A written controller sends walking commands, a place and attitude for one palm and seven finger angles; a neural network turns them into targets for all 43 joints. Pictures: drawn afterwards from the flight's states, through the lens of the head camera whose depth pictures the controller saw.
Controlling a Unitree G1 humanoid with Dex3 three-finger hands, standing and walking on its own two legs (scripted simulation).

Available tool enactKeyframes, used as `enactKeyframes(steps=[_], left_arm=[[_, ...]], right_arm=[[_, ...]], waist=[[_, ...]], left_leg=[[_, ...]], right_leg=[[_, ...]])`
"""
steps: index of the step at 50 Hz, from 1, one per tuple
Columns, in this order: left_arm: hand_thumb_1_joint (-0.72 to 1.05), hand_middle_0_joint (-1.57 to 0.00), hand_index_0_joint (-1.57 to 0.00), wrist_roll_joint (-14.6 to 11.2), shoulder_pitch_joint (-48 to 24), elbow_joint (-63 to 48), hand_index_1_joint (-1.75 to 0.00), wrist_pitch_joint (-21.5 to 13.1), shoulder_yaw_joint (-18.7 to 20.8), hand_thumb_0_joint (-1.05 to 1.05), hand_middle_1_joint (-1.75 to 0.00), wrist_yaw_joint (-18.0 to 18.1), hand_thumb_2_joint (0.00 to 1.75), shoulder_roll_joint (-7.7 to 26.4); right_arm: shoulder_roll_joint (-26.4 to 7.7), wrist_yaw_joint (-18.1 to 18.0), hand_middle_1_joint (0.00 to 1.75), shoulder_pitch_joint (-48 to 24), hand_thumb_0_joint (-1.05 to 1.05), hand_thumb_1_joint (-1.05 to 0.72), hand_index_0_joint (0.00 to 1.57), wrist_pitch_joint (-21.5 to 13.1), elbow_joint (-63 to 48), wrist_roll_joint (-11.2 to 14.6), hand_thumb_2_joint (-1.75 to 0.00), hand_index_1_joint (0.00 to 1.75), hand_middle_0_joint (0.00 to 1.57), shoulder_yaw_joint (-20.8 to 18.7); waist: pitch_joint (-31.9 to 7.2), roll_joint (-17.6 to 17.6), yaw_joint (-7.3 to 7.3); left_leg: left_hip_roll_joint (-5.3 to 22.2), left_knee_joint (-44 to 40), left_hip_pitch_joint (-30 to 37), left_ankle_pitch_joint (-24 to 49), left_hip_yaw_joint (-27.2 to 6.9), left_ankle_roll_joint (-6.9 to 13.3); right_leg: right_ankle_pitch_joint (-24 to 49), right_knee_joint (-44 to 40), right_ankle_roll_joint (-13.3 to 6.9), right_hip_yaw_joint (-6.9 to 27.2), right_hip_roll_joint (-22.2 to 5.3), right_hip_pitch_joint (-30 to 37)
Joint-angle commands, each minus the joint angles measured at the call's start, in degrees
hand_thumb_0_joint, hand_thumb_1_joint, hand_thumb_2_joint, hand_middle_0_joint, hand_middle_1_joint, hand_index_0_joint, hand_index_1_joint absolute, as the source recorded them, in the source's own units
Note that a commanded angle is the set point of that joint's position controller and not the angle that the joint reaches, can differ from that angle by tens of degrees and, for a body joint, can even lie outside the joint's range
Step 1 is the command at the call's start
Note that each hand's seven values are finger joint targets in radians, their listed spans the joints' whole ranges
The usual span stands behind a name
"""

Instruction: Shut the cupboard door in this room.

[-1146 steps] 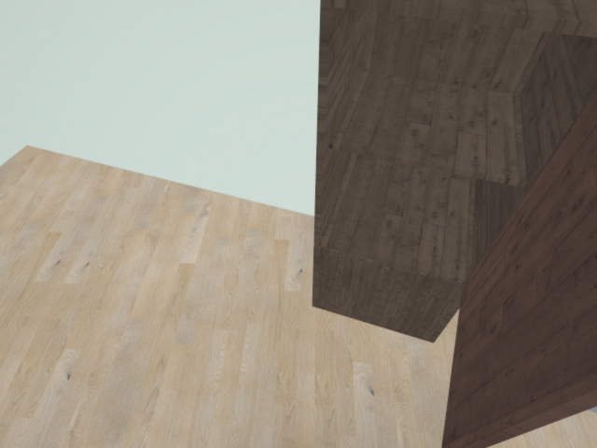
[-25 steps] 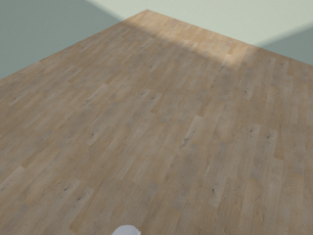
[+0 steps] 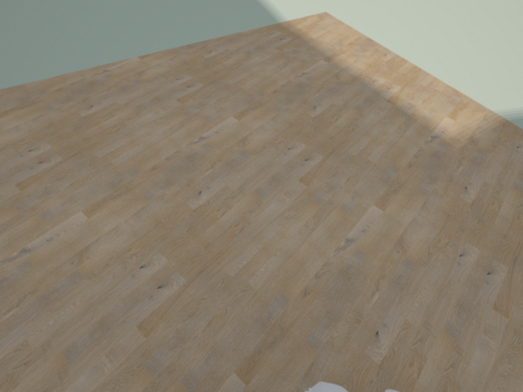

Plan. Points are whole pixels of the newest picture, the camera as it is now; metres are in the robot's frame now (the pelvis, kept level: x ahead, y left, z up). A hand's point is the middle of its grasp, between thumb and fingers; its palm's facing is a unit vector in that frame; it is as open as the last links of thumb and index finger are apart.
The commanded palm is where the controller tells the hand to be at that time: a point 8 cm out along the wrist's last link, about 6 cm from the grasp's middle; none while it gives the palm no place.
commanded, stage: turn or walk to find it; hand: left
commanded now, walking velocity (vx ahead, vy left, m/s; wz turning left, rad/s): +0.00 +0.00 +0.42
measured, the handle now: out of the picture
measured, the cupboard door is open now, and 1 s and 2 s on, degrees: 87 76 64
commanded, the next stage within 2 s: none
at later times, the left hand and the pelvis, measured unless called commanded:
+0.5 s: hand out of the picture +0.02 +0.16 -0.15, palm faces +0.34 -0.91 -0.24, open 7.2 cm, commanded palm none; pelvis -0.03 -0.03 +0.00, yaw +14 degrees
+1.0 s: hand out of the picture -0.03 +0.17 -0.16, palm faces +0.48 -0.83 -0.28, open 7.3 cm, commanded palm none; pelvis -0.01 -0.05 -0.01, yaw +28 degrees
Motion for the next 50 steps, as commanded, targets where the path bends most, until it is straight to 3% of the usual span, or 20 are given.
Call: enactKeyframes(steps=[1, 5, 7, 8, 9, 10, 14, 24, 29, 30, 31, 32, 33, 36, 41, 42, 43, 44, 46, 50], left_arm=[[0.90, -0.20, -0.20, -0.32, -1.47, -5.36, -0.30, -1.36, 0.43, 0.00, -0.30, 0.49, 0.90, 2.82], [0.90, -0.20, -0.20, -0.75, 2.00, -5.14, -0.30, -2.17, 0.54, 0.00, -0.30, 0.61, 0.90, 2.31], [0.90, -0.20, -0.20, -0.58, 5.36, -4.50, -0.30, -2.98, 1.02, 0.00, -0.30, 0.94, 0.90, 3.65], [0.90, -0.20, -0.20, 0.19, 7.03, -4.40, -0.30, -3.53, 1.76, 0.00, -0.30, 1.33, 0.90, 7.55], [0.90, -0.20, -0.20, 0.58, 6.97, -5.09, -0.30, -3.61, 2.59, 0.00, -0.30, 1.46, 0.90, 11.66], [0.90, -0.20, -0.20, -0.04, 5.75, -5.84, -0.30, -3.26, 2.16, 0.00, -0.30, 1.66, 0.90, 11.05], [0.90, -0.20, -0.20, -0.32, -3.34, -7.68, -0.30, -3.82, 0.98, 0.00, -0.30, 1.59, 0.90, 5.08], [0.90, -0.20, -0.20, 1.03, 5.96, -2.39, -0.30, -3.80, 3.92, 0.00, -0.30, 1.25, 0.90, 7.11], [0.90, -0.20, -0.20, 0.27, 3.83, -2.50, -0.30, -3.40, 4.81, 0.00, -0.30, 1.04, 0.90, 5.51], [0.90, -0.20, -0.20, -0.07, 4.35, -3.53, -0.30, -3.32, 4.43, 0.00, -0.30, 0.77, 0.90, 3.39], [0.90, -0.20, -0.20, -0.24, 3.05, -5.44, -0.30, -3.11, 3.45, 0.00, -0.30, 0.48, 0.90, -0.38], [0.90, -0.20, -0.20, -0.01, -1.36, -6.78, -0.30, -2.81, 2.01, 0.00, -0.30, 0.74, 0.90, -1.06], [0.90, -0.20, -0.20, -0.09, -4.08, -7.46, -0.30, -2.70, 1.84, 0.00, -0.30, 0.83, 0.90, -0.71], [0.90, -0.20, -0.20, -0.59, -4.45, -6.36, -0.30, -2.64, 1.64, 0.00, -0.30, 0.32, 0.90, -0.35], [0.90, -0.20, -0.20, -0.63, 7.39, -2.31, -0.30, -3.51, 1.46, 0.00, -0.30, -0.42, 0.90, 1.64], [0.90, -0.20, -0.20, -0.04, 10.97, -1.54, -0.30, -4.23, 2.02, 0.00, -0.30, -0.08, 0.90, 5.34], [0.90, -0.20, -0.20, 0.63, 12.72, -1.31, -0.30, -4.51, 3.03, 0.00, -0.30, 0.55, 0.90, 11.95], [0.90, -0.20, -0.20, 0.03, 12.20, -1.95, -0.30, -4.22, 2.58, 0.00, -0.30, 0.82, 0.90, 11.72], [0.90, -0.20, -0.20, 0.18, 4.86, -3.38, -0.30, -4.30, 2.18, 0.00, -0.30, 1.26, 0.90, 8.94], [0.90, -0.20, -0.20, 0.58, 1.78, -4.89, -0.30, -4.26, 1.21, 0.00, -0.30, 1.47, 0.90, 6.41]], right_arm=[[-12.39, -0.76, 0.30, 3.68, 0.00, -0.90, 0.20, -0.10, -2.75, -0.38, -0.90, 0.30, 0.20, -3.77], [-12.39, -0.49, 0.30, 2.81, 0.00, -0.90, 0.20, 0.30, -3.30, -0.48, -0.90, 0.30, 0.20, -4.11], [-10.59, -0.19, 0.30, 2.79, 0.00, -0.90, 0.20, 0.32, -3.55, 0.11, -0.90, 0.30, 0.20, -4.02], [-7.43, 0.17, 0.30, 3.59, 0.00, -0.90, 0.20, 0.27, -4.00, 0.68, -0.90, 0.30, 0.20, -3.64], [-5.55, 0.09, 0.30, 2.47, 0.00, -0.90, 0.20, 0.20, -5.59, 0.59, -0.90, 0.30, 0.20, -3.41], [-8.20, 0.02, 0.30, 2.02, 0.00, -0.90, 0.20, 0.86, -5.10, -0.07, -0.90, 0.30, 0.20, -4.08], [-7.19, 1.15, 0.30, 7.45, 0.00, -0.90, 0.20, 2.30, -0.38, -0.26, -0.90, 0.30, 0.20, -4.33], [-3.71, 0.71, 0.30, 0.50, 0.00, -0.90, 0.20, 0.60, -2.05, 0.27, -0.90, 0.30, 0.20, -2.91], [-5.04, 0.36, 0.30, 7.11, 0.00, -0.90, 0.20, -0.73, -0.47, 0.16, -0.90, 0.30, 0.20, -3.61], [-8.26, 0.07, 0.30, 9.12, 0.00, -0.90, 0.20, -1.27, -0.20, -0.16, -0.90, 0.30, 0.20, -4.38], [-12.90, -0.39, 0.30, 11.64, 0.00, -0.90, 0.20, -1.64, -0.15, -0.49, -0.90, 0.30, 0.20, -5.57], [-14.63, -0.79, 0.30, 13.84, 0.00, -0.90, 0.20, -1.20, 1.34, -0.45, -0.90, 0.30, 0.20, -5.78], [-13.38, -1.10, 0.30, 13.84, 0.00, -0.90, 0.20, -1.23, 1.74, -0.74, -0.90, 0.30, 0.20, -5.42], [-10.92, -1.75, 0.30, 6.06, 0.00, -0.90, 0.20, -1.08, 0.36, -0.95, -0.90, 0.30, 0.20, -4.49], [-11.65, -1.12, 0.30, -0.45, 0.00, -0.90, 0.20, -0.29, -1.69, -0.21, -0.90, 0.30, 0.20, -4.37], [-9.03, -0.67, 0.30, 0.67, 0.00, -0.90, 0.20, -0.39, -2.31, 0.45, -0.90, 0.30, 0.20, -4.14], [-4.88, -0.36, 0.30, 0.54, 0.00, -0.90, 0.20, -0.40, -3.84, 0.83, -0.90, 0.30, 0.20, -3.29], [-7.07, -0.57, 0.30, -0.40, 0.00, -0.90, 0.20, 0.53, -4.81, 0.77, -0.90, 0.30, 0.20, -3.43], [-7.51, -0.01, 0.30, -0.07, 0.00, -0.90, 0.20, 1.38, -2.24, 0.47, -0.90, 0.30, 0.20, -3.96], [-6.41, 1.06, 0.30, 1.27, 0.00, -0.90, 0.20, 1.68, -1.00, 0.14, -0.90, 0.30, 0.20, -3.11]], waist=[[-5.05, 10.02, -2.44], [-6.56, 9.94, -0.67], [-8.33, 5.42, 1.27], [-9.58, -5.31, 1.94], [-7.39, -16.69, 2.64], [-6.65, -9.73, 2.11], [-2.45, -7.10, -3.07], [-6.13, -13.82, 3.04], [-11.18, -14.58, -0.61], [-14.16, -6.75, -1.72], [-14.06, 9.00, -3.64], [-12.79, 11.01, -5.40], [-10.30, 7.55, -5.60], [-5.24, 13.26, -3.34], [-7.74, 9.99, 2.13], [-10.19, 1.33, 3.11], [-9.92, -17.44, 3.97], [-10.04, -14.88, 4.03], [-3.50, -9.85, 1.28], [-3.40, -8.03, -0.54]], left_leg=[[14.95, -8.45, 3.50, 14.28, -16.44, 7.74], [12.88, -5.42, -1.62, 14.05, -19.27, 6.73], [8.75, -0.70, -8.19, 7.32, -17.00, 2.91], [3.16, 8.62, -16.51, -3.66, -10.78, -0.78], [-3.38, 22.97, -22.32, -20.19, -1.78, -4.23], [-0.65, 33.51, -19.75, -20.93, -4.22, -3.97], [2.75, 44.66, -18.41, -8.69, -2.35, -5.47], [3.02, 17.21, -12.06, -16.30, 5.15, -6.84], [2.36, -4.33, 3.18, 2.21, 7.50, -5.41], [8.14, -4.57, 12.12, 16.35, 1.79, -2.86], [21.03, -3.12, 19.79, 40.74, -14.63, 4.45], [26.72, -3.60, 18.99, 50.40, -15.89, 10.72], [25.02, -2.98, 17.48, 49.09, -12.87, 11.25], [18.65, -1.75, 12.15, 44.40, -8.74, 7.99], [10.84, 5.10, 1.40, 22.25, -5.46, 1.27], [6.62, 12.87, -5.49, 8.87, -2.87, -1.60], [-0.76, 27.66, -16.46, -20.58, 2.39, -4.78], [1.27, 36.95, -15.49, -25.03, -2.38, -4.45], [3.43, 46.06, -16.52, -17.81, -3.52, -4.19], [4.23, 39.91, -14.82, -12.23, 0.05, -5.70]], right_leg=[[-1.92, -6.40, -0.18, -0.19, 0.83, 0.12], [2.73, -20.20, -1.11, -1.13, 3.27, 10.17], [11.70, -34.10, -1.80, -0.15, 1.15, 21.30], [8.75, -40.02, -4.77, 9.66, -9.29, 28.27], [15.66, -42.09, -11.72, 22.40, -22.61, 25.88], [17.19, -41.93, -14.94, 19.48, -24.00, 17.86], [15.48, -40.67, -10.47, 3.97, -13.48, 12.01], [35.46, -32.49, -12.57, -0.16, -15.79, 23.21], [37.11, -21.21, -6.00, -6.09, -12.84, 19.65], [28.66, -14.98, -3.23, -8.40, -10.09, 12.36], [2.20, -4.96, 0.24, -9.94, -3.19, -2.85], [-14.30, 3.33, 0.06, -5.07, -2.47, -7.03], [-12.19, 5.86, -0.75, -2.24, -3.12, -8.33], [-8.49, -0.23, -0.68, -1.40, -2.44, -6.84], [13.17, -29.32, -0.83, -6.06, 1.44, 14.21], [22.54, -34.26, -2.28, -0.02, -5.23, 23.05], [36.22, -36.60, -8.74, 16.97, -21.00, 27.43], [39.16, -37.52, -14.00, 18.38, -24.90, 22.00], [23.33, -39.71, -13.79, 12.98, -20.69, 13.78], [24.77, -38.28, -10.74, 0.37, -15.57, 14.26]])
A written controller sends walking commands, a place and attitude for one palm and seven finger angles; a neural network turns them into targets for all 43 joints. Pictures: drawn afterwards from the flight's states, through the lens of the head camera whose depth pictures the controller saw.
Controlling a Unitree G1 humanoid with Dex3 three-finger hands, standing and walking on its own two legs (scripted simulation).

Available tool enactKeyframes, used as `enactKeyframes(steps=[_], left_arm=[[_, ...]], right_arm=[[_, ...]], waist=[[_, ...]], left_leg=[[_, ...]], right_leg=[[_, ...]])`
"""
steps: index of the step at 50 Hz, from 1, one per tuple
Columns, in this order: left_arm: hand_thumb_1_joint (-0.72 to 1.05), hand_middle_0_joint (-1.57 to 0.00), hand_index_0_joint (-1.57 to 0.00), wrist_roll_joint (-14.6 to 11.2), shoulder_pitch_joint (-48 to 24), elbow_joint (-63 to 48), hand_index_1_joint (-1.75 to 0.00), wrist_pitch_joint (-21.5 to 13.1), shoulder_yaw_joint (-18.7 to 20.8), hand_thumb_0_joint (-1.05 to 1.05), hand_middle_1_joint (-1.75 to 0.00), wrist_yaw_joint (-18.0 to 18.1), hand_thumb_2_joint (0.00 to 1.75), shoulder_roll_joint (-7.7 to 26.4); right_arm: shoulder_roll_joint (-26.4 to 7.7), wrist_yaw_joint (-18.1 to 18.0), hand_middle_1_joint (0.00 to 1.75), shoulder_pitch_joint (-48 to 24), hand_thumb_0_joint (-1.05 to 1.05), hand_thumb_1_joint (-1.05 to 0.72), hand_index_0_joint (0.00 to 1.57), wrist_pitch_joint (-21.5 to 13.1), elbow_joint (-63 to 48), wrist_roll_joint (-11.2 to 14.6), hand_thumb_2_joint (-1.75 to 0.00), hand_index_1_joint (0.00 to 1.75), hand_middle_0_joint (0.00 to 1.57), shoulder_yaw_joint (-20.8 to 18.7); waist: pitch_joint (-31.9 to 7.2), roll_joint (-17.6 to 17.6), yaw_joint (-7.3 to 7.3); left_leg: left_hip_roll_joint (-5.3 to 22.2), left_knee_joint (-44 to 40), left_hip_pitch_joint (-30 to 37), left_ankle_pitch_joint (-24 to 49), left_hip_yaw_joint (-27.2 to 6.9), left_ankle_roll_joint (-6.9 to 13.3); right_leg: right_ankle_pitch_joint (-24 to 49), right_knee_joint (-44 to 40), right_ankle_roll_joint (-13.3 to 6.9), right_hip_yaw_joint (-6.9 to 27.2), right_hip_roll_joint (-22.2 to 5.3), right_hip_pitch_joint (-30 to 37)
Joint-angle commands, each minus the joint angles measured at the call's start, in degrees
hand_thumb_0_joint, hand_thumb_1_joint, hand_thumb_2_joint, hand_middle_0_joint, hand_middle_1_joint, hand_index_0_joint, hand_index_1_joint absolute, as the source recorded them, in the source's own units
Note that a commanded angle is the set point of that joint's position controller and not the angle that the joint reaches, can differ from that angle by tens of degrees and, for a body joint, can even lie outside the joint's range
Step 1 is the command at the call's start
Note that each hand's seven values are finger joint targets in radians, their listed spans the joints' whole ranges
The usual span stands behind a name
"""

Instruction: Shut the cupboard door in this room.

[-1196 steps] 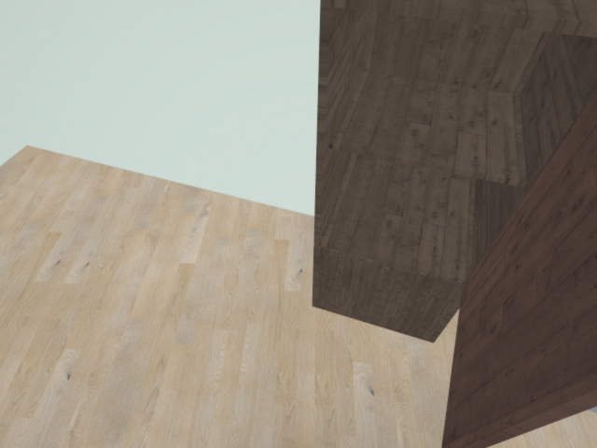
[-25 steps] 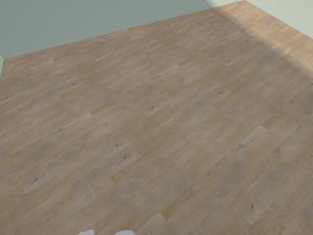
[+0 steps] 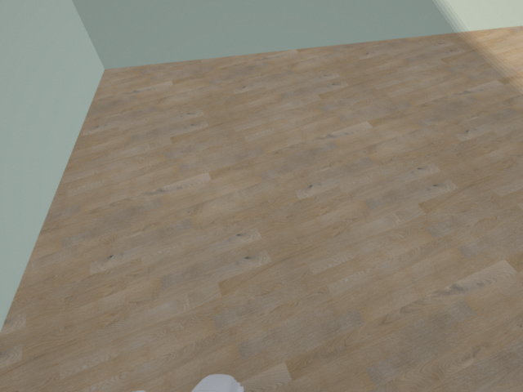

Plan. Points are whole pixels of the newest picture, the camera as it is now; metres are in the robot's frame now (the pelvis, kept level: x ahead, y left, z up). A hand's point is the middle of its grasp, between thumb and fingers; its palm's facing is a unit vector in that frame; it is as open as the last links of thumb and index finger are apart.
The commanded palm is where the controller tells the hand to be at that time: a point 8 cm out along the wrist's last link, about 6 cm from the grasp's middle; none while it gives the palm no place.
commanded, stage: turn or walk to find it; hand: left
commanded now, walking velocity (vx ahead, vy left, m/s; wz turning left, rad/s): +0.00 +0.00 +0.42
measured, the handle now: out of the picture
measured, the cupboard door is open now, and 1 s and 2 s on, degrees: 76 64 53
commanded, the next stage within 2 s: none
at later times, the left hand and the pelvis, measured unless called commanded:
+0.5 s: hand out of the picture +0.00 +0.25 -0.16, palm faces +0.25 -0.94 -0.23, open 7.4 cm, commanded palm none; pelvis -0.02 +0.03 +0.01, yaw +11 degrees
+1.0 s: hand out of the picture -0.06 +0.17 -0.15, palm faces +0.43 -0.86 -0.26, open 7.3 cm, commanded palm none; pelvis -0.04 -0.03 +0.01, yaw +25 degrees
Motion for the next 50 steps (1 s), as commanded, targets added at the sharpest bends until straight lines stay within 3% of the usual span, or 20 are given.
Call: enactKeyframes(steps=[1, 6, 9, 11, 12, 13, 14, 15, 16, 19, 28, 32, 33, 34, 35, 36, 37, 39, 40, 50], left_arm=[[0.90, -0.20, -0.20, 0.33, 2.38, -3.78, -0.30, -1.00, 2.04, 0.00, -0.30, 1.17, 0.90, 10.62], [0.90, -0.20, -0.20, 0.64, 6.80, -1.98, -0.30, -0.70, 3.20, 0.00, -0.30, 0.88, 0.90, 12.74], [0.90, -0.20, -0.20, 0.61, 6.42, -1.55, -0.30, -0.56, 3.55, 0.00, -0.30, 0.62, 0.90, 12.86], [0.90, -0.20, -0.20, 0.04, 5.79, -1.77, -0.30, -0.28, 3.95, 0.00, -0.30, 0.45, 0.90, 11.94], [0.90, -0.20, -0.20, -0.39, 5.62, -2.11, -0.30, 0.02, 3.64, 0.00, -0.30, 0.27, 0.90, 10.88], [0.90, -0.20, -0.20, -0.71, 5.73, -3.48, -0.30, 0.32, 3.22, 0.00, -0.30, -0.07, 0.90, 7.13], [0.90, -0.20, -0.20, -0.39, 0.47, -5.55, -0.30, 0.59, 1.53, 0.00, -0.30, -0.06, 0.90, 5.32], [0.90, -0.20, -0.20, -0.35, -0.21, -5.87, -0.30, 0.82, 1.82, 0.00, -0.30, 0.08, 0.90, 6.20], [0.90, -0.20, -0.20, -0.02, -1.60, -4.59, -0.30, 1.15, 2.04, 0.00, -0.30, 0.29, 0.90, 5.61], [0.90, -0.20, -0.20, -0.32, 0.74, -2.08, -0.30, 1.40, 2.04, 0.00, -0.30, -0.28, 0.90, 6.24], [0.90, -0.20, -0.20, -0.85, -1.67, -4.19, -0.30, 1.64, 1.13, 0.00, -0.30, 0.11, 0.90, 5.03], [0.90, -0.20, -0.20, -1.19, 3.12, -3.36, -0.30, 0.67, 1.34, 0.00, -0.30, 0.30, 0.90, 5.86], [0.90, -0.20, -0.20, -1.02, 5.18, -3.03, -0.30, 0.13, 1.60, 0.00, -0.30, 0.45, 0.90, 7.07], [0.90, -0.20, -0.20, -0.22, 6.80, -2.92, -0.30, -0.47, 2.31, 0.00, -0.30, 0.84, 0.90, 11.48], [0.90, -0.20, -0.20, 0.29, 7.36, -3.29, -0.30, -0.56, 3.22, 0.00, -0.30, 1.06, 0.90, 15.84], [0.90, -0.20, -0.20, -0.24, 6.39, -3.98, -0.30, -0.30, 2.68, 0.00, -0.30, 1.16, 0.90, 15.18], [0.90, -0.20, -0.20, -0.29, 2.26, -4.70, -0.30, -0.66, 2.75, 0.00, -0.30, 1.47, 0.90, 12.51], [0.90, -0.20, -0.20, -0.51, -3.22, -6.28, -0.30, -0.30, 1.89, 0.00, -0.30, 1.36, 0.90, 10.14], [0.90, -0.20, -0.20, -0.46, -3.26, -6.49, -0.30, -0.67, 1.63, 0.00, -0.30, 1.19, 0.90, 9.43], [0.90, -0.20, -0.20, 0.52, 7.73, -2.86, -0.30, -0.74, 2.99, 0.00, -0.30, 0.98, 0.90, 12.76]], right_arm=[[-1.63, 0.72, 0.30, -0.64, 0.00, -0.90, 0.20, -0.97, -4.25, -0.03, -0.90, 0.30, 0.20, 0.29], [-0.04, 0.90, 0.30, -4.54, 0.00, -0.90, 0.20, -1.82, -5.85, 0.25, -0.90, 0.30, 0.20, 1.15], [-0.05, 0.81, 0.30, -2.40, 0.00, -0.90, 0.20, -2.34, -5.77, 0.39, -0.90, 0.30, 0.20, 1.06], [-0.57, 0.75, 0.30, 0.59, 0.00, -0.90, 0.20, -2.81, -5.12, 0.16, -0.90, 0.30, 0.20, 0.77], [-2.92, 0.73, 0.30, 2.65, 0.00, -0.90, 0.20, -3.21, -4.71, 0.07, -0.90, 0.30, 0.20, 0.19], [-8.30, 0.31, 0.30, 5.28, 0.00, -0.90, 0.20, -3.73, -4.88, -0.38, -0.90, 0.30, 0.20, -1.16], [-11.51, -0.28, 0.30, 7.97, 0.00, -0.90, 0.20, -3.42, -4.00, -0.21, -0.90, 0.30, 0.20, -1.71], [-10.91, -0.51, 0.30, 7.52, 0.00, -0.90, 0.20, -3.33, -3.68, -0.52, -0.90, 0.30, 0.20, -1.43], [-8.18, -1.14, 0.30, 5.89, 0.00, -0.90, 0.20, -3.72, -3.57, -0.53, -0.90, 0.30, 0.20, -0.94], [-5.80, -1.70, 0.30, 1.58, 0.00, -0.90, 0.20, -3.98, -4.41, -0.25, -0.90, 0.30, 0.20, 0.20], [-6.80, -1.33, 0.30, 3.82, 0.00, -0.90, 0.20, -3.15, -4.09, -0.76, -0.90, 0.30, 0.20, -0.64], [-7.22, -0.89, 0.30, 1.87, 0.00, -0.90, 0.20, -2.61, -5.08, -0.54, -0.90, 0.30, 0.20, -0.92], [-6.26, -0.66, 0.30, 1.68, 0.00, -0.90, 0.20, -2.62, -5.47, -0.18, -0.90, 0.30, 0.20, -0.87], [-3.05, -0.21, 0.30, 2.29, 0.00, -0.90, 0.20, -2.61, -6.07, 0.47, -0.90, 0.30, 0.20, -0.56], [-0.67, -0.26, 0.30, 0.18, 0.00, -0.90, 0.20, -2.54, -8.13, 0.30, -0.90, 0.30, 0.20, -0.10], [-3.36, -0.35, 0.30, -0.20, 0.00, -0.90, 0.20, -1.85, -7.81, -0.15, -0.90, 0.30, 0.20, -0.67], [-3.51, -0.13, 0.30, 1.24, 0.00, -0.90, 0.20, -1.16, -6.52, -0.35, -0.90, 0.30, 0.20, -0.92], [-3.07, 0.52, 0.30, 3.94, 0.00, -0.90, 0.20, -0.46, -3.96, -0.46, -0.90, 0.30, 0.20, -1.24], [-2.41, 0.75, 0.30, 5.10, 0.00, -0.90, 0.20, -0.47, -3.24, -0.53, -0.90, 0.30, 0.20, -0.88], [-0.16, 0.80, 0.30, -3.13, 0.00, -0.90, 0.20, -1.56, -5.53, 0.29, -0.90, 0.30, 0.20, 0.71]], waist=[[-3.90, -11.52, 0.86], [-5.98, -12.87, 3.71], [-7.90, -14.45, 2.65], [-9.14, -13.80, 0.72], [-10.52, -8.24, -0.67], [-11.72, 7.52, -2.24], [-9.35, 12.86, -4.20], [-9.09, 8.07, -3.53], [-7.45, 9.35, -3.22], [-5.37, 5.42, -0.50], [-6.27, 7.40, -1.49], [-8.74, 6.73, 1.14], [-9.81, 3.85, 2.18], [-10.86, -7.02, 2.95], [-7.70, -20.13, 3.90], [-7.07, -13.65, 3.54], [-5.12, -14.88, 1.46], [-2.22, -10.12, -1.59], [-2.38, -9.70, -1.91], [-5.40, -13.93, 3.98]], left_leg=[[2.52, -4.09, -2.61, 1.40, 0.94, -0.77], [1.48, -19.60, 1.16, -0.66, 5.29, -0.61], [0.95, -28.22, 5.62, 2.65, 6.87, -0.22], [0.84, -38.06, 13.13, 11.48, 7.75, 0.45], [3.44, -43.41, 20.29, 18.06, 4.76, 1.59], [16.32, -46.69, 26.74, 32.35, -13.38, 7.55], [23.86, -49.35, 24.29, 45.99, -19.06, 13.71], [24.61, -48.26, 22.64, 43.62, -15.77, 16.07], [20.25, -49.10, 19.88, 42.51, -14.62, 14.54], [15.06, -48.22, 17.81, 41.92, -9.25, 12.12], [13.58, -46.80, 16.29, 36.88, -13.49, 12.81], [10.65, -42.30, 10.77, 34.29, -14.99, 10.29], [8.11, -39.15, 7.37, 28.81, -13.44, 7.73], [2.84, -30.61, -1.78, 15.22, -8.24, 3.98], [-3.99, -16.59, -9.49, -6.61, -0.32, 0.52], [-1.56, -5.97, -7.42, -7.43, -3.85, 1.07], [0.22, -0.99, -7.44, -4.03, -5.55, 1.22], [1.39, 4.47, -6.42, 3.03, -3.35, 0.30], [1.34, 4.70, -6.15, 5.31, -2.17, -0.27], [1.51, -19.55, -0.13, -1.61, 3.92, -1.30]], right_leg=[[19.87, -15.50, -4.92, 8.74, -14.77, 5.67], [26.42, -12.34, -6.40, 6.87, -16.17, 10.30], [27.03, -9.30, -5.04, 5.44, -16.16, 10.56], [23.23, -4.64, -1.66, 2.39, -14.57, 7.07], [17.72, 1.13, 0.99, 0.83, -12.98, 1.47], [-1.58, 12.26, 5.41, -1.99, -5.40, -11.07], [-19.84, 22.03, 6.51, 2.29, -2.06, -16.05], [-18.41, 27.12, 5.58, 6.30, -3.05, -16.09], [-14.77, 28.69, 5.49, 8.36, -2.94, -16.71], [-6.77, 31.06, 5.87, 9.33, -1.73, -16.08], [-8.99, 13.07, 6.18, 7.99, 2.10, -8.33], [1.06, -4.39, 5.41, 6.70, 4.05, 4.00], [6.53, -12.27, 5.04, 7.70, 2.27, 10.02], [7.65, -17.47, 2.41, 16.98, -7.89, 18.16], [16.29, -18.61, -4.98, 30.35, -21.92, 15.78], [16.15, -18.41, -8.65, 27.86, -23.13, 7.99], [11.54, -19.65, -8.15, 24.09, -20.09, 4.09], [8.83, -18.66, -5.17, 16.65, -14.61, 1.18], [10.54, -17.91, -4.08, 12.90, -12.81, 1.70], [24.68, -12.90, -6.96, 10.59, -15.59, 10.94]])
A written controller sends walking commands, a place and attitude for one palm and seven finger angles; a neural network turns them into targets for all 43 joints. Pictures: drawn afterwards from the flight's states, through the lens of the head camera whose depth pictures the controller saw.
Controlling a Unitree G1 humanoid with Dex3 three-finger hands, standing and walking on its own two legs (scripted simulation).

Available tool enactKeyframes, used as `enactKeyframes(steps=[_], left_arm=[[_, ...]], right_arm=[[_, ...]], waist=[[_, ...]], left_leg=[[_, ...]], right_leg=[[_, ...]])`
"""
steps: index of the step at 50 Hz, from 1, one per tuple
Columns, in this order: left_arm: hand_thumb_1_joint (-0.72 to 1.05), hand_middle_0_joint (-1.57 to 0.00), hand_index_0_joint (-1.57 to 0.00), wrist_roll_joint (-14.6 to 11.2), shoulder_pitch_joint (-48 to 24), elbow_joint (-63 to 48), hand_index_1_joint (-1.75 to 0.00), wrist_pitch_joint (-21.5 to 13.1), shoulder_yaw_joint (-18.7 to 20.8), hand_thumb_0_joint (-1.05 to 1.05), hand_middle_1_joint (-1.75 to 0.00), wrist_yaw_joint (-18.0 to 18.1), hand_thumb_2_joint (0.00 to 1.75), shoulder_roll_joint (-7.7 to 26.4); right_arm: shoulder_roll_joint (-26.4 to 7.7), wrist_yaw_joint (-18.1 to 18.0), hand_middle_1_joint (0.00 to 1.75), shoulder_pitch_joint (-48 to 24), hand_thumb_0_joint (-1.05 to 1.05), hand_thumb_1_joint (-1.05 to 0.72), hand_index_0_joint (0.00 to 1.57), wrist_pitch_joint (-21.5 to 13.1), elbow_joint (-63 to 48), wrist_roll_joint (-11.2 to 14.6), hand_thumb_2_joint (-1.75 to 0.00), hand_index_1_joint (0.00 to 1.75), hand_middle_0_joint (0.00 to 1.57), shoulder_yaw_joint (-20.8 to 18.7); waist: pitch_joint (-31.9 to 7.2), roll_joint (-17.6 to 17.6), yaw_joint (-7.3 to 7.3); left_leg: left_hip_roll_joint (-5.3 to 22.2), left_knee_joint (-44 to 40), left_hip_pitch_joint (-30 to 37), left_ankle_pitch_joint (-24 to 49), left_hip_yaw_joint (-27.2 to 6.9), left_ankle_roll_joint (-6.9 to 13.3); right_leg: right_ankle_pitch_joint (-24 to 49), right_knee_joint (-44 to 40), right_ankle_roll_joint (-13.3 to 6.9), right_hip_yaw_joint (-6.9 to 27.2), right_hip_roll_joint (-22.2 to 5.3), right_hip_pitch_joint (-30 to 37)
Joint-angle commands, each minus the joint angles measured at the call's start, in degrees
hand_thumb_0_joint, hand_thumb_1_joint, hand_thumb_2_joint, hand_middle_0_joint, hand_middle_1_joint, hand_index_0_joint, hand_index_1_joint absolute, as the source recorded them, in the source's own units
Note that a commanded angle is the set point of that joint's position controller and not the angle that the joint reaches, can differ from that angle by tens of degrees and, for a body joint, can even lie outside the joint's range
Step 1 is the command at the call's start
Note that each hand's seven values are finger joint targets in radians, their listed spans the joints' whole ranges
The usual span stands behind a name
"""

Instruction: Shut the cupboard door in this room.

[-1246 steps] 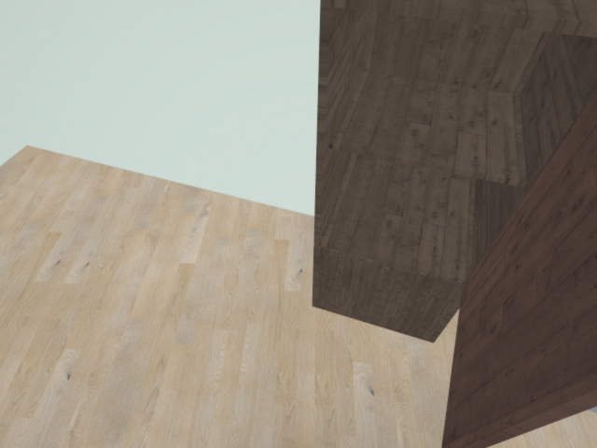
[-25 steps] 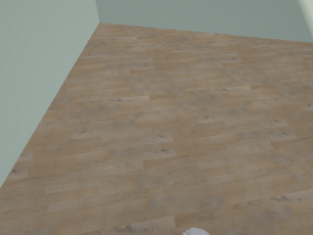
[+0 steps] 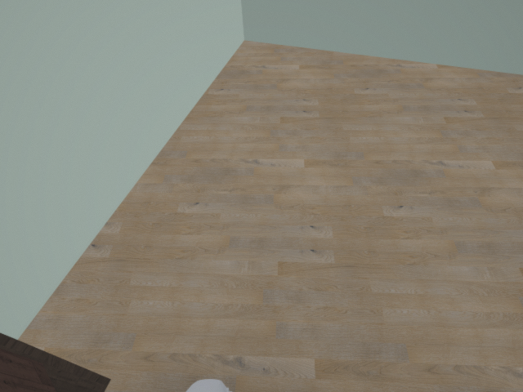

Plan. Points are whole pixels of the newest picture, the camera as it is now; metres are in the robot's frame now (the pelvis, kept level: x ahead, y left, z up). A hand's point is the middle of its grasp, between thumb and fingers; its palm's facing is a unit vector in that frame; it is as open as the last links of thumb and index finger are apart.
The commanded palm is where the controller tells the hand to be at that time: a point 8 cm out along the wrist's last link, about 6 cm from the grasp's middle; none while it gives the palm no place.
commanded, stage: turn or walk to find it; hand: left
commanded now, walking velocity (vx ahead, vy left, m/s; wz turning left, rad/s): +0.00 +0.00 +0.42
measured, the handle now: out of the picture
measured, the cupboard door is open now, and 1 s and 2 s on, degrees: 64 53 53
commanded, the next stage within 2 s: none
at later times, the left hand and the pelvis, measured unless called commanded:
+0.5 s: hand out of the picture +0.01 +0.23 -0.17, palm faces +0.22 -0.95 -0.21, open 7.4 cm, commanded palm none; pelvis -0.04 +0.03 +0.00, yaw +11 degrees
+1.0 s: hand out of the picture -0.14 +0.19 -0.17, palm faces +0.46 -0.86 -0.24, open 7.4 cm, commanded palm none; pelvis -0.08 +0.00 +0.00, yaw +25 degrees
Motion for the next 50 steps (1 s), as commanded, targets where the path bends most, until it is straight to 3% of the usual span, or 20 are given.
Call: enactKeyframes(steps=[1, 3, 5, 6, 7, 8, 9, 11, 14, 22, 27, 28, 29, 30, 31, 32, 33, 35, 46, 50], left_arm=[[0.90, -0.20, -0.20, 0.30, 5.78, -1.56, -0.30, -0.75, 3.65, 0.00, -0.30, 0.77, 0.90, 13.76], [0.90, -0.20, -0.20, 0.15, 4.94, -1.20, -0.30, -0.62, 3.82, 0.00, -0.30, 0.71, 0.90, 14.21], [0.90, -0.20, -0.20, -0.45, 3.31, -0.93, -0.30, -0.18, 3.79, 0.00, -0.30, 0.54, 0.90, 13.89], [0.90, -0.20, -0.20, -0.90, 3.20, -1.56, -0.30, 0.17, 3.53, 0.00, -0.30, 0.35, 0.90, 12.06], [0.90, -0.20, -0.20, -1.16, 2.12, -3.37, -0.30, 0.53, 2.54, 0.00, -0.30, -0.08, 0.90, 7.79], [0.90, -0.20, -0.20, -0.66, -2.06, -5.34, -0.30, 1.00, 1.44, 0.00, -0.30, 0.22, 0.90, 7.61], [0.90, -0.20, -0.20, -0.59, -3.47, -6.19, -0.30, 1.11, 1.69, 0.00, -0.30, 0.12, 0.90, 8.11], [0.90, -0.20, -0.20, -0.51, -3.32, -3.17, -0.30, 1.62, 2.32, 0.00, -0.30, 0.04, 0.90, 8.01], [0.90, -0.20, -0.20, -0.63, -1.20, -1.52, -0.30, 1.67, 2.41, 0.00, -0.30, -0.38, 0.90, 8.21], [0.90, -0.20, -0.20, -1.04, -5.01, -3.31, -0.30, 1.75, 1.86, 0.00, -0.30, -0.09, 0.90, 6.17], [0.90, -0.20, -0.20, -1.53, 0.51, -2.46, -0.30, 0.49, 2.05, 0.00, -0.30, 0.15, 0.90, 6.04], [0.90, -0.20, -0.20, -1.37, 2.47, -2.03, -0.30, -0.08, 2.39, 0.00, -0.30, 0.35, 0.90, 7.27], [0.90, -0.20, -0.20, -0.54, 4.16, -1.84, -0.30, -0.61, 3.15, 0.00, -0.30, 0.74, 0.90, 11.58], [0.90, -0.20, -0.20, -0.18, 4.97, -2.15, -0.30, -0.65, 3.91, 0.00, -0.30, 0.96, 0.90, 15.33], [0.90, -0.20, -0.20, -0.59, 4.18, -2.71, -0.30, -0.48, 3.38, 0.00, -0.30, 1.07, 0.90, 14.44], [0.90, -0.20, -0.20, -0.75, 0.24, -3.30, -0.30, -0.89, 3.33, 0.00, -0.30, 1.34, 0.90, 11.80], [0.90, -0.20, -0.20, -0.90, -2.62, -4.09, -0.30, -0.70, 2.92, 0.00, -0.30, 1.17, 0.90, 10.56], [0.90, -0.20, -0.20, -0.91, -4.16, -4.88, -0.30, -0.83, 2.24, 0.00, -0.30, 1.02, 0.90, 9.15], [0.90, -0.20, -0.20, 0.27, 6.34, -1.19, -0.30, -0.78, 3.54, 0.00, -0.30, 0.85, 0.90, 13.43], [0.90, -0.20, -0.20, -0.04, 4.13, -0.58, -0.30, -0.33, 3.84, 0.00, -0.30, 0.63, 0.90, 14.17]], right_arm=[[-1.58, -0.17, 0.30, -6.03, 0.00, -0.90, 0.20, -2.41, -6.23, 0.54, -0.90, 0.30, 0.20, 0.36], [-1.71, -0.33, 0.30, -3.53, 0.00, -0.90, 0.20, -2.78, -5.75, 0.67, -0.90, 0.30, 0.20, 0.48], [-2.70, -0.29, 0.30, -0.23, 0.00, -0.90, 0.20, -3.28, -4.76, 0.61, -0.90, 0.30, 0.20, 0.27], [-5.80, -0.34, 0.30, 2.19, 0.00, -0.90, 0.20, -3.88, -4.34, 0.52, -0.90, 0.30, 0.20, -0.43], [-11.95, -0.72, 0.30, 3.97, 0.00, -0.90, 0.20, -4.20, -4.62, 0.02, -0.90, 0.30, 0.20, -1.86], [-14.27, -1.16, 0.30, 5.92, 0.00, -0.90, 0.20, -3.63, -4.07, 0.00, -0.90, 0.30, 0.20, -2.27], [-12.98, -1.27, 0.30, 4.65, 0.00, -0.90, 0.20, -3.54, -4.46, -0.23, -0.90, 0.30, 0.20, -1.74], [-9.47, -2.28, 0.30, -0.94, 0.00, -0.90, 0.20, -3.85, -5.05, -0.44, -0.90, 0.30, 0.20, -0.78], [-8.21, -2.45, 0.30, -2.19, 0.00, -0.90, 0.20, -4.32, -6.00, -0.05, -0.90, 0.30, 0.20, -0.14], [-8.43, -2.44, 0.30, 0.69, 0.00, -0.90, 0.20, -3.68, -5.56, -0.54, -0.90, 0.30, 0.20, -0.99], [-8.53, -2.04, 0.30, -0.03, 0.00, -0.90, 0.20, -3.22, -6.29, -0.27, -0.90, 0.30, 0.20, -1.53], [-7.23, -1.82, 0.30, -0.12, 0.00, -0.90, 0.20, -3.28, -6.46, 0.13, -0.90, 0.30, 0.20, -1.42], [-4.19, -1.37, 0.30, 0.16, 0.00, -0.90, 0.20, -3.34, -7.15, 0.73, -0.90, 0.30, 0.20, -1.14], [-2.24, -1.44, 0.30, -2.18, 0.00, -0.90, 0.20, -3.31, -9.03, 0.44, -0.90, 0.30, 0.20, -0.78], [-4.81, -1.46, 0.30, -2.40, 0.00, -0.90, 0.20, -2.63, -8.62, 0.00, -0.90, 0.30, 0.20, -1.36], [-5.11, -1.29, 0.30, -0.48, 0.00, -0.90, 0.20, -1.90, -6.75, -0.27, -0.90, 0.30, 0.20, -1.61], [-4.93, -1.02, 0.30, 0.57, 0.00, -0.90, 0.20, -1.40, -5.09, -0.26, -0.90, 0.30, 0.20, -1.90], [-3.73, -0.35, 0.30, 2.54, 0.00, -0.90, 0.20, -1.22, -3.79, -0.34, -0.90, 0.30, 0.20, -1.41], [-1.73, -0.16, 0.30, -6.15, 0.00, -0.90, 0.20, -2.09, -5.90, 0.41, -0.90, 0.30, 0.20, 0.26], [-2.17, -0.36, 0.30, -1.90, 0.00, -0.90, 0.20, -2.90, -5.22, 0.62, -0.90, 0.30, 0.20, 0.36]], waist=[[-5.59, -12.51, 4.38], [-7.64, -12.26, 3.05], [-8.85, -10.16, 0.72], [-10.84, -3.06, -0.98], [-9.55, 15.39, -2.29], [-8.36, 13.82, -3.94], [-5.77, 7.86, -3.01], [-2.89, 12.10, -0.84], [-3.70, 7.38, 0.51], [-5.14, 10.95, -1.31], [-8.80, 8.81, 1.17], [-9.95, 5.07, 2.15], [-11.00, -6.91, 2.89], [-7.50, -18.76, 4.06], [-6.70, -12.44, 3.59], [-5.50, -15.16, 1.39], [-3.77, -10.26, -0.04], [-2.86, -8.43, -1.30], [-4.20, -12.47, 4.31], [-6.82, -11.84, 1.52]], left_leg=[[-0.98, -11.23, -0.47, -3.49, 3.43, 0.69], [-1.58, -17.81, 3.79, -0.28, 4.71, 1.09], [-1.68, -30.21, 13.71, 10.27, 5.32, 1.78], [2.96, -35.60, 21.57, 17.28, 0.33, 3.33], [17.93, -38.17, 26.33, 35.11, -19.45, 9.79], [22.74, -38.29, 22.42, 44.61, -21.04, 15.74], [21.99, -38.12, 17.97, 40.37, -16.60, 16.65], [14.69, -38.36, 15.08, 37.80, -13.46, 14.17], [11.41, -38.52, 15.14, 36.19, -10.26, 12.94], [11.24, -37.00, 14.93, 31.78, -15.89, 14.52], [8.20, -31.11, 9.91, 32.17, -17.68, 11.98], [5.55, -27.95, 5.72, 26.58, -16.03, 9.26], [0.08, -19.33, -3.87, 13.26, -9.86, 5.56], [-6.07, -5.85, -10.85, -8.47, -1.93, 2.35], [-3.44, 4.30, -8.74, -8.84, -5.21, 2.70], [-1.84, 9.09, -8.78, -5.71, -7.23, 2.71], [-1.59, 13.00, -8.32, -1.56, -5.74, 2.13], [-0.92, 14.64, -8.53, 3.54, -3.70, 1.28], [-0.46, -9.02, -1.60, -2.90, 3.07, 0.39], [-1.71, -23.31, 9.48, 5.09, 5.67, 1.33]], right_leg=[[24.43, -6.84, -7.29, 10.30, -14.62, 8.66], [25.61, -4.34, -6.17, 9.23, -14.49, 8.65], [20.85, 1.19, -1.98, 5.70, -12.78, 3.57], [13.73, 8.50, 1.10, 2.62, -10.25, -2.86], [-12.79, 19.84, 5.79, -0.03, -1.93, -18.13], [-22.03, 27.59, 5.60, 4.97, -0.93, -19.37], [-18.75, 31.16, 4.96, 6.93, -2.09, -18.07], [-12.24, 34.97, 5.12, 9.61, -0.96, -19.39], [-7.14, 36.26, 5.53, 9.57, 0.16, -18.20], [-11.37, 20.11, 5.83, 8.97, 2.90, -12.50], [-1.02, -0.45, 5.00, 7.35, 5.37, 1.62], [4.53, -8.05, 4.49, 8.90, 3.15, 8.41], [6.90, -12.02, 1.50, 18.33, -7.57, 16.59], [17.12, -12.73, -5.77, 30.20, -20.71, 13.79], [17.56, -12.36, -9.24, 27.08, -21.43, 6.55], [13.95, -13.50, -8.39, 24.18, -17.95, 3.31], [11.08, -13.31, -7.07, 20.21, -14.84, 2.25], [12.99, -11.75, -4.27, 12.89, -11.03, 2.27], [23.34, -7.61, -7.16, 9.96, -14.70, 8.17], [20.83, -2.36, -3.96, 6.89, -14.14, 4.17]])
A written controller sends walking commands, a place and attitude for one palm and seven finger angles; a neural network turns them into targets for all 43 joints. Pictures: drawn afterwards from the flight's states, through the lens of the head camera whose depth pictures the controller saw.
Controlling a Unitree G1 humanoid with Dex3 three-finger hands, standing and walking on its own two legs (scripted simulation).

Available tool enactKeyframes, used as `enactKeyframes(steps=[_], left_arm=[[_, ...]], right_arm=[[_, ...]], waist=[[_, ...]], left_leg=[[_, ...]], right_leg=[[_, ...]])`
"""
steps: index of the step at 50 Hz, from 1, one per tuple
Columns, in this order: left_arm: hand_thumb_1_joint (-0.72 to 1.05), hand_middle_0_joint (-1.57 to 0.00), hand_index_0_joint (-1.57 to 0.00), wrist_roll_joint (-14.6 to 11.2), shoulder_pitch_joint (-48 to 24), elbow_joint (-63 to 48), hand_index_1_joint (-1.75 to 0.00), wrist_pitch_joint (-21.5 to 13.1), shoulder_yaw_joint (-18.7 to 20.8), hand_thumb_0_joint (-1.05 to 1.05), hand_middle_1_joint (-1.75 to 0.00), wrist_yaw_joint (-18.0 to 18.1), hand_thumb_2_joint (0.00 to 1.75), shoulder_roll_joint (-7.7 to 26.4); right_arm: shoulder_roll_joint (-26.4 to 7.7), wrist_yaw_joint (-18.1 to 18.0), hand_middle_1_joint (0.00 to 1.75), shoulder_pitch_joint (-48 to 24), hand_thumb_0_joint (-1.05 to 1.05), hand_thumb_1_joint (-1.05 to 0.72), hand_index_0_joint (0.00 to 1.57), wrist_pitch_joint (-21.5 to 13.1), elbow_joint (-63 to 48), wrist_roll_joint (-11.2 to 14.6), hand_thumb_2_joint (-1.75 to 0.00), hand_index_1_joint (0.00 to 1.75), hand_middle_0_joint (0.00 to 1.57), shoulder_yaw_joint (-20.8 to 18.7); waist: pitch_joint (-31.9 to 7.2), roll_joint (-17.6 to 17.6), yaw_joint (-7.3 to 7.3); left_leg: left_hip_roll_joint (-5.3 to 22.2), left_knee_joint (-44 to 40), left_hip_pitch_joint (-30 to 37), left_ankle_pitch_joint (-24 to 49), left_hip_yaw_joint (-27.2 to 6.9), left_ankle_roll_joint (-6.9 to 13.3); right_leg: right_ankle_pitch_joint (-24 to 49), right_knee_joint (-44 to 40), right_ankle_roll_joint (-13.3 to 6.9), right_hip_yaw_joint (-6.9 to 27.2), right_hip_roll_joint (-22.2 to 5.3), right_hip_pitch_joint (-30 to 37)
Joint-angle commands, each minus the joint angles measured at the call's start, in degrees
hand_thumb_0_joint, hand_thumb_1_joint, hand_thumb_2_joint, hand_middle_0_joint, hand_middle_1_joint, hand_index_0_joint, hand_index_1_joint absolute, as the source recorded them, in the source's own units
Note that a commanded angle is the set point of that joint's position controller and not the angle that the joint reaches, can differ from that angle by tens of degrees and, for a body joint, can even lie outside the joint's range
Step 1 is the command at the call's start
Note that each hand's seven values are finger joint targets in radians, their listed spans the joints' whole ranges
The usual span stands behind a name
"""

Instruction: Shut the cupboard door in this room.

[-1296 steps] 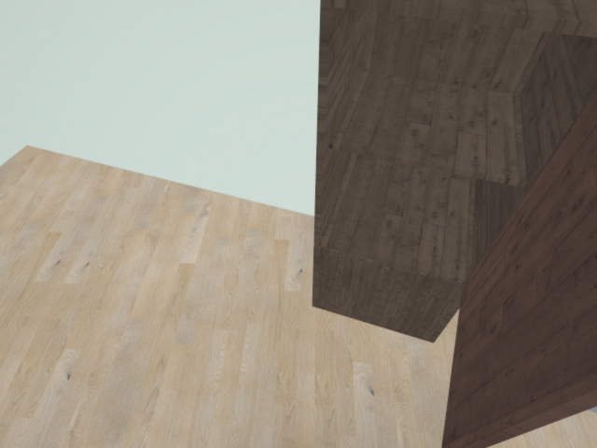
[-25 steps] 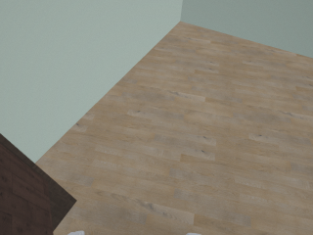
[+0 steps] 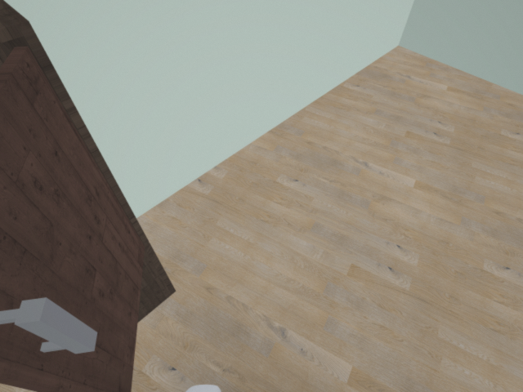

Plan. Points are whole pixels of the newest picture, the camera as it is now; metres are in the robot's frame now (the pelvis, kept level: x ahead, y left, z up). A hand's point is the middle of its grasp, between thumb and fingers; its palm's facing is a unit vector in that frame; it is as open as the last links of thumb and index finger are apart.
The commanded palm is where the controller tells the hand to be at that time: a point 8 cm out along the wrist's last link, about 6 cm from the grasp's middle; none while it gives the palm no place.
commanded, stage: turn or walk to find it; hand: left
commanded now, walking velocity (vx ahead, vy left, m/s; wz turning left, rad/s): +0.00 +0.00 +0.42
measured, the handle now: (43, 331) +0.16 +0.28 +0.07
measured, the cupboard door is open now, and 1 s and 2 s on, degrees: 53 53 53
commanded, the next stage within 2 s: stand and wait in 1.20 s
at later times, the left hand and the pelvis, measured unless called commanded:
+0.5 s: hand out of the picture +0.02 +0.24 -0.16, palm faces +0.20 -0.95 -0.25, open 7.4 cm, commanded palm none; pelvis -0.04 +0.02 +0.00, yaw +11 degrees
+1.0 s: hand out of the picture -0.15 +0.22 -0.18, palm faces +0.48 -0.84 -0.25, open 7.3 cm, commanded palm none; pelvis -0.08 +0.02 -0.01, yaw +26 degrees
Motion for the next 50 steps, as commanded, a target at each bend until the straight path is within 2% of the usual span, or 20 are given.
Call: enactKeyframes(steps=[1, 2, 3, 4, 7, 10, 19, 25, 26, 27, 28, 29, 31, 34, 43, 45, 47, 48, 49, 50], left_arm=[[0.90, -0.20, -0.20, -0.78, 0.97, -2.31, -0.30, -0.14, 3.26, 0.00, -0.30, 0.73, 0.90, 12.48], [0.90, -0.20, -0.20, -1.20, 1.39, -3.07, -0.30, 0.34, 2.86, 0.00, -0.30, 0.49, 0.90, 9.91], [0.90, -0.20, -0.20, -1.24, -0.97, -5.17, -0.30, 0.65, 1.55, 0.00, -0.30, 0.12, 0.90, 5.60], [0.90, -0.20, -0.20, -0.82, -4.95, -5.71, -0.30, 1.13, 1.09, 0.00, -0.30, 0.39, 0.90, 6.97], [0.90, -0.20, -0.20, -0.70, -4.73, -3.08, -0.30, 1.69, 1.92, 0.00, -0.30, 0.07, 0.90, 7.44], [0.90, -0.20, -0.20, -0.75, -1.97, -1.53, -0.30, 1.67, 1.98, 0.00, -0.30, -0.31, 0.90, 7.26], [0.90, -0.20, -0.20, -1.09, -7.19, -4.79, -0.30, 1.73, 1.44, 0.00, -0.30, 0.17, 0.90, 6.04], [0.90, -0.20, -0.20, -1.84, -2.10, -4.55, -0.30, 0.72, 1.55, 0.00, -0.30, 0.54, 0.90, 5.33], [0.90, -0.20, -0.20, -1.80, -0.29, -4.04, -0.30, 0.37, 1.77, 0.00, -0.30, 0.75, 0.90, 6.19], [0.90, -0.20, -0.20, -1.28, 1.20, -3.90, -0.30, 0.01, 2.34, 0.00, -0.30, 1.08, 0.90, 8.92], [0.90, -0.20, -0.20, -0.50, 1.97, -4.22, -0.30, -0.25, 3.19, 0.00, -0.30, 1.41, 0.90, 13.58], [0.90, -0.20, -0.20, -0.90, -0.02, -5.39, -0.30, 0.07, 3.27, 0.00, -0.30, 1.60, 0.90, 13.75], [0.90, -0.20, -0.20, -1.20, -6.34, -6.58, -0.30, -0.47, 2.55, 0.00, -0.30, 1.91, 0.90, 9.55], [0.90, -0.20, -0.20, -1.06, -6.92, -6.32, -0.30, -1.06, 2.00, 0.00, -0.30, 1.53, 0.90, 8.04], [0.90, -0.20, -0.20, -0.12, 3.13, -2.93, -0.30, -0.99, 3.24, 0.00, -0.30, 1.05, 0.90, 12.02], [0.90, -0.20, -0.20, -0.14, 3.14, -2.62, -0.30, -0.84, 3.54, 0.00, -0.30, 0.93, 0.90, 12.76], [0.90, -0.20, -0.20, -0.55, 1.35, -2.22, -0.30, -0.62, 3.57, 0.00, -0.30, 0.87, 0.90, 13.16], [0.90, -0.20, -0.20, -1.06, 0.93, -2.44, -0.30, -0.34, 3.40, 0.00, -0.30, 0.67, 0.90, 12.26], [0.90, -0.20, -0.20, -1.28, 1.47, -3.64, -0.30, 0.06, 2.89, 0.00, -0.30, 0.40, 0.90, 9.30], [0.90, -0.20, -0.20, -1.27, -2.02, -5.63, -0.30, 0.36, 1.41, 0.00, -0.30, 0.20, 0.90, 5.32]], right_arm=[[-3.34, -0.04, 0.30, 3.19, 0.00, -0.90, 0.20, -2.67, -4.11, 0.14, -0.90, 0.30, 0.20, -0.40], [-7.51, -0.20, 0.30, 5.01, 0.00, -0.90, 0.20, -3.21, -3.91, -0.09, -0.90, 0.30, 0.20, -1.33], [-13.27, -0.63, 0.30, 7.04, 0.00, -0.90, 0.20, -3.36, -4.23, -0.48, -0.90, 0.30, 0.20, -2.77], [-14.12, -1.02, 0.30, 8.05, 0.00, -0.90, 0.20, -2.80, -3.43, -0.46, -0.90, 0.30, 0.20, -2.64], [-9.89, -2.19, 0.30, 0.41, 0.00, -0.90, 0.20, -3.05, -5.08, -0.80, -0.90, 0.30, 0.20, -1.24], [-8.64, -2.37, 0.30, 0.01, 0.00, -0.90, 0.20, -3.71, -5.61, -0.47, -0.90, 0.30, 0.20, -0.66], [-8.70, -2.15, 0.30, 4.71, 0.00, -0.90, 0.20, -3.07, -4.87, -0.86, -0.90, 0.30, 0.20, -1.43], [-8.79, -1.67, 0.30, 3.72, 0.00, -0.90, 0.20, -2.54, -5.59, -0.89, -0.90, 0.30, 0.20, -1.92], [-7.91, -1.50, 0.30, 3.15, 0.00, -0.90, 0.20, -2.47, -5.84, -0.53, -0.90, 0.30, 0.20, -1.87], [-5.42, -1.11, 0.30, 3.51, 0.00, -0.90, 0.20, -2.41, -6.08, -0.08, -0.90, 0.30, 0.20, -1.73], [-2.36, -0.91, 0.30, 2.83, 0.00, -0.90, 0.20, -2.52, -7.50, 0.20, -0.90, 0.30, 0.20, -1.17], [-5.11, -1.13, 0.30, 1.65, 0.00, -0.90, 0.20, -2.12, -7.64, -0.55, -0.90, 0.30, 0.20, -1.94], [-4.90, -0.70, 0.30, 3.68, 0.00, -0.90, 0.20, -0.87, -4.87, -0.88, -0.90, 0.30, 0.20, -2.20], [-3.53, -0.08, 0.30, 6.10, 0.00, -0.90, 0.20, -0.65, -3.12, -0.62, -0.90, 0.30, 0.20, -1.98], [-1.79, -0.04, 0.30, -3.40, 0.00, -0.90, 0.20, -1.58, -5.46, -0.06, -0.90, 0.30, 0.20, -0.50], [-1.58, -0.09, 0.30, -2.34, 0.00, -0.90, 0.20, -2.08, -5.41, 0.09, -0.90, 0.30, 0.20, -0.39], [-2.45, -0.17, 0.30, 0.77, 0.00, -0.90, 0.20, -2.51, -4.59, 0.08, -0.90, 0.30, 0.20, -0.49], [-4.17, -0.13, 0.30, 2.87, 0.00, -0.90, 0.20, -2.96, -4.07, 0.01, -0.90, 0.30, 0.20, -0.85], [-9.18, -0.30, 0.30, 4.90, 0.00, -0.90, 0.20, -3.48, -4.18, -0.32, -0.90, 0.30, 0.20, -1.97], [-14.22, -0.80, 0.30, 7.86, 0.00, -0.90, 0.20, -3.36, -3.92, -0.39, -0.90, 0.30, 0.20, -3.21]], waist=[[-8.33, -7.48, -2.05], [-9.88, 3.95, -3.11], [-8.05, 21.18, -4.85], [-6.93, 14.85, -5.88], [-3.37, 15.67, -2.70], [-4.90, 9.76, -1.27], [-5.17, 9.82, -3.53], [-10.34, 9.72, -1.00], [-10.94, 7.74, 0.11], [-11.41, 0.80, 0.71], [-9.38, -13.97, 1.68], [-8.17, -10.74, 1.59], [-4.71, -7.01, -1.91], [-3.08, -6.60, -3.07], [-4.14, -10.26, 2.40], [-6.51, -10.60, 1.96], [-7.92, -10.37, -0.48], [-9.43, -6.17, -1.94], [-12.06, 6.39, -3.06], [-10.48, 19.57, -5.19]], left_leg=[[-0.77, -19.67, 10.99, 13.01, 2.54, 1.53], [6.28, -24.73, 17.84, 18.07, -6.30, 4.06], [20.24, -28.79, 18.99, 34.74, -24.60, 10.95], [22.33, -28.25, 13.90, 36.93, -21.86, 14.47], [14.31, -28.34, 8.20, 30.53, -15.92, 13.29], [11.07, -28.28, 9.91, 31.60, -13.35, 12.07], [11.49, -28.41, 10.25, 24.61, -22.25, 14.65], [7.85, -23.32, 5.51, 28.67, -24.45, 12.55], [5.79, -21.39, 1.45, 24.38, -23.02, 10.24], [1.76, -15.63, -6.80, 15.58, -18.80, 6.91], [-6.20, -3.07, -17.19, 0.21, -7.44, 2.62], [-4.71, 9.30, -14.55, -6.40, -6.66, 2.22], [-2.01, 20.50, -14.19, -0.78, -7.97, 1.80], [-0.71, 23.67, -14.01, 4.35, -5.14, 0.45], [-0.66, 1.25, -6.48, -1.61, 0.56, -0.14], [-1.57, -5.60, -3.20, 0.31, 2.33, 0.11], [-1.95, -15.58, 4.92, 8.87, 3.16, 0.65], [-0.95, -22.80, 12.33, 16.58, 2.01, 1.47], [9.77, -25.67, 21.25, 27.75, -10.96, 5.37], [21.17, -26.82, 21.09, 47.81, -23.80, 12.77]], right_leg=[[16.69, -0.53, -2.63, 6.38, -11.02, 0.74], [6.05, 8.44, 0.88, 3.27, -6.54, -7.05], [-19.45, 20.33, 4.98, 2.25, 1.07, -19.71], [-19.72, 26.67, 3.84, 8.46, 0.23, -17.61], [-10.73, 33.14, 3.57, 12.10, 0.96, -18.58], [-5.59, 33.99, 4.17, 11.68, 2.41, -17.61], [-10.32, 20.35, 4.38, 11.74, 4.83, -14.42], [-3.34, -1.32, 2.83, 10.68, 8.14, 1.29], [2.15, -8.90, 2.44, 10.72, 7.15, 7.78], [1.12, -14.10, 0.23, 16.74, 0.07, 15.70], [2.98, -16.89, -5.76, 31.09, -14.58, 18.28], [9.97, -16.93, -10.65, 31.30, -20.31, 9.11], [13.47, -15.28, -9.81, 22.62, -13.54, 4.50], [18.09, -13.24, -7.02, 13.54, -9.50, 4.61], [28.21, -8.56, -8.74, 12.92, -11.79, 8.96], [30.96, -5.70, -7.60, 11.44, -11.33, 10.84], [27.82, -1.64, -4.65, 9.15, -10.51, 7.30], [23.68, 3.39, -1.94, 7.06, -8.87, 2.90], [7.11, 13.63, 1.89, 3.26, -3.40, -7.61], [-21.15, 23.58, 4.69, 4.17, 2.11, -18.10]])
